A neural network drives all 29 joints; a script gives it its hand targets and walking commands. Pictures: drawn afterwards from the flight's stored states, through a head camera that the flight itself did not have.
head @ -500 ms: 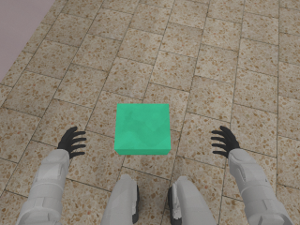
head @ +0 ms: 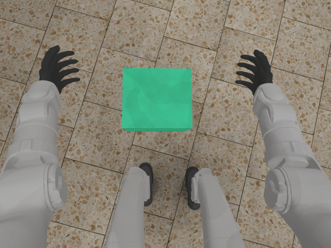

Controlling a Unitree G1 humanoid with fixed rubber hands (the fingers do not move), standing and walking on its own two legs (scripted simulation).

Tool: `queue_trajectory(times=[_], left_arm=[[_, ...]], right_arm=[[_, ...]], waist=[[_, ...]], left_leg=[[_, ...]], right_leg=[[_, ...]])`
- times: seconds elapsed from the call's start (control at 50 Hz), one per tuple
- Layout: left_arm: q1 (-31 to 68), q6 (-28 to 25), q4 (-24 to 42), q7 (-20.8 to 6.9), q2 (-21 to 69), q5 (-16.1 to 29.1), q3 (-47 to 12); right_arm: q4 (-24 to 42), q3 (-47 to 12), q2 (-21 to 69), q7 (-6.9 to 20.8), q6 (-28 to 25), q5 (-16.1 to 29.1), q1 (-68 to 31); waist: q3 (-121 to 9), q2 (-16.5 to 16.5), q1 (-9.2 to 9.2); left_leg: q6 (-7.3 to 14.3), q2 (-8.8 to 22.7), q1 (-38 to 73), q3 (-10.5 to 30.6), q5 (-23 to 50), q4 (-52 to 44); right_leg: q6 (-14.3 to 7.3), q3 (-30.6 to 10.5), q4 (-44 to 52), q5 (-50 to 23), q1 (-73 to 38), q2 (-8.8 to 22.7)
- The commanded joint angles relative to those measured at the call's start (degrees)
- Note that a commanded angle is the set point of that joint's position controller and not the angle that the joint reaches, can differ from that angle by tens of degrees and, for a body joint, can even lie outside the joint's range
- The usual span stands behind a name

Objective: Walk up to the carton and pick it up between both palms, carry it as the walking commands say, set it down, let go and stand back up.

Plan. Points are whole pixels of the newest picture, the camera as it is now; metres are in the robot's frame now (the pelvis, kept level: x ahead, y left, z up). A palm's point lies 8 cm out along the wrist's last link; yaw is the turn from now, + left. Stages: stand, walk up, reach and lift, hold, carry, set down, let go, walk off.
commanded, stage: reach and lift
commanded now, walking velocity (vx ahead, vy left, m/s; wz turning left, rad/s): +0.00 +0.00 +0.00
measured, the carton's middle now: (157, 102) +0.52 +0.04 -0.56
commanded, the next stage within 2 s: none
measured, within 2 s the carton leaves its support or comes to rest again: neither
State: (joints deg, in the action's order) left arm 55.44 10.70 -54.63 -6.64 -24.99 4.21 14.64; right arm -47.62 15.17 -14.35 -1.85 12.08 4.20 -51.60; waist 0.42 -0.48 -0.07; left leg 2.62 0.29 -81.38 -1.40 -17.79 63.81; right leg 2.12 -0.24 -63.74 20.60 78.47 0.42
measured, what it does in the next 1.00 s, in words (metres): lowers itself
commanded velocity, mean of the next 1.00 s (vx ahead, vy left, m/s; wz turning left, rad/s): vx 0.00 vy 0.00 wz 0.00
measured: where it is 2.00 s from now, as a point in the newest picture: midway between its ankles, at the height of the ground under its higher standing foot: (169, 193)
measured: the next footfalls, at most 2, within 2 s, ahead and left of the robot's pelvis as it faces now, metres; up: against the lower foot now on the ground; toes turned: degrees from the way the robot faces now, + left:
none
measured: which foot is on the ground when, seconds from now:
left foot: down 0.00-1.00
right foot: down 0.00-1.00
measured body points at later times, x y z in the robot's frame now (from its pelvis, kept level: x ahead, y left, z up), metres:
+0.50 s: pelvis +0.00 -0.01 -0.05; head +0.31 +0.02 +0.28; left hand +0.52 +0.28 -0.15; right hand +0.51 -0.21 -0.16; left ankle +0.09 +0.09 -0.62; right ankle +0.07 -0.14 -0.62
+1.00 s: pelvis -0.03 -0.01 -0.19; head +0.31 +0.02 +0.10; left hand +0.51 +0.27 -0.32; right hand +0.51 -0.20 -0.32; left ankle +0.09 +0.10 -0.62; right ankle +0.07 -0.14 -0.62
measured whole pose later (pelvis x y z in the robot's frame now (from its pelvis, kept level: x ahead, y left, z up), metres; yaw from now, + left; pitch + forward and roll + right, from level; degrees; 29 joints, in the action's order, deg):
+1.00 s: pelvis -0.03 -0.01 -0.19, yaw -2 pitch +46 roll -4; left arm 71.9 9.2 -58.0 -7.5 -31.1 6.4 14.5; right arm -46.5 15.4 -15.6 -5.7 12.2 7.5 -66.6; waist 2.9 -1.1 0.4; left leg 1.7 0.0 -123.9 1.1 -27.1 104.9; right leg 2.3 0.5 -105.1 31.4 120.0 -1.7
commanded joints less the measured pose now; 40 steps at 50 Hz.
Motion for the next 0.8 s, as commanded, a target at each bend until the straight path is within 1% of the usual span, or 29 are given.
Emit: queue_trajectory(times=[0.0,0.08,0.14,0.2,0.24,0.28,0.34,0.42,0.48,0.52,0.56,0.66,0.72,0.78], left_arm=[[15.5,-2.2,4.3,-0.2,-9.8,0.0,1.8],[18.8,-2.5,3.8,-0.5,-10.3,-0.2,2.5],[18.8,-2.7,4.1,-0.8,-10.1,-0.8,3.4],[18.3,-3.0,5.7,-1.3,-10.2,-1.6,4.4],[18.2,-3.2,6.7,-1.7,-10.6,-2.1,5.2],[18.1,-3.3,7.2,-2.3,-11.1,-2.4,5.9],[18.7,-3.5,6.2,-3.0,-11.5,-2.3,6.2],[19.9,-3.6,3.0,-3.8,-11.4,-2.1,5.7],[20.6,-3.5,1.0,-4.0,-11.4,-2.1,5.4],[21.1,-3.5,0.7,-4.0,-11.8,-2.0,5.3],[21.6,-3.5,1.5,-3.8,-12.7,-1.8,5.1],[23.3,-3.3,5.9,-2.9,-15.5,-0.3,4.2],[24.6,-2.8,7.2,-2.5,-16.3,0.7,3.4],[26.0,-2.4,6.7,-2.2,-16.2,1.6,2.4]], right_arm=[[5.3,1.9,-7.9,0.1,-2.1,-0.1,-14.2],[5.2,3.3,-8.8,0.3,-2.5,-0.6,-17.2],[4.7,4.4,-8.6,0.5,-2.8,-1.4,-16.6],[6.2,4.9,-8.0,0.6,-3.1,-1.9,-15.9],[7.7,5.2,-7.8,0.7,-3.2,-2.0,-15.8],[9.0,5.2,-7.4,0.7,-3.1,-2.0,-15.7],[9.1,5.0,-6.2,0.6,-2.8,-2.0,-16.2],[7.2,4.8,-4.4,0.2,-2.2,-1.9,-17.5],[5.9,5.0,-3.9,-0.4,-2.0,-1.9,-18.6],[5.8,5.0,-4.1,-1.0,-2.0,-1.8,-19.0],[6.7,4.9,-4.5,-1.5,-2.0,-1.5,-19.1],[11.1,3.2,-6.0,-2.8,-1.5,0.4,-19.9],[12.5,2.0,-6.7,-3.3,-0.9,1.7,-21.2],[12.0,1.3,-7.1,-3.6,-0.5,2.5,-22.8]], waist=[[-52.8,4.1,0.48],[-56.5,4.6,0.36],[-59.1,5.0,0.06],[-62.1,5.2,0.11],[-63.0,5.1,0.31],[-62.8,4.7,0.54],[-59.7,3.9,0.77],[-55.1,3.1,0.84],[-54.0,2.8,0.80],[-55.2,2.7,0.76],[-58.3,2.8,0.84],[-66.6,3.4,1.70],[-67.4,3.8,1.93],[-65.7,4.0,1.75]], left_leg=[[-1.7,-1.1,40.8,3.9,20.8,-3.5],[-1.6,-1.0,41.9,4.5,24.6,-2.4],[-1.8,-0.9,42.8,4.9,28.5,-1.4],[-1.8,-0.8,43.8,5.1,32.5,-0.6],[-1.7,-0.8,43.1,5.0,33.5,-0.1],[-1.6,-0.9,40.7,4.7,32.4,0.3],[-1.4,-1.1,33.0,4.0,27.1,1.6],[-1.6,-1.3,21.9,3.0,18.6,5.2],[-1.9,-1.5,15.8,2.3,14.7,8.8],[-2.0,-1.7,13.3,1.9,14.4,11.6],[-2.1,-1.9,12.3,1.7,15.6,14.4],[-2.1,-2.2,11.4,1.0,18.5,20.8],[-2.0,-2.1,9.4,0.9,16.9,23.8],[-2.0,-1.7,6.6,0.9,13.5,26.4]], right_leg=[[-0.5,2.8,4.5,-9.2,-8.5,-3.3],[-0.5,3.3,3.7,-10.4,-4.5,-3.6],[-0.6,3.6,3.0,-12.4,-2.1,-3.9],[-0.6,3.7,2.6,-14.8,-1.2,-4.0],[-0.5,3.5,2.3,-15.7,-1.0,-3.9],[-0.3,3.4,1.8,-15.7,-1.4,-3.8],[0.1,3.2,-0.3,-13.7,-0.4,-3.5],[0.4,2.9,-4.7,-8.6,2.6,-3.4],[0.7,2.9,-8.6,-5.9,4.9,-3.6],[0.9,3.1,-11.4,-5.9,5.8,-3.7],[1.1,3.4,-14.1,-7.3,5.9,-3.9],[1.5,3.9,-20.5,-9.9,5.8,-4.3],[1.6,4.1,-23.8,-8.3,7.6,-4.3],[1.5,4.4,-26.6,-5.4,10.4,-4.2]])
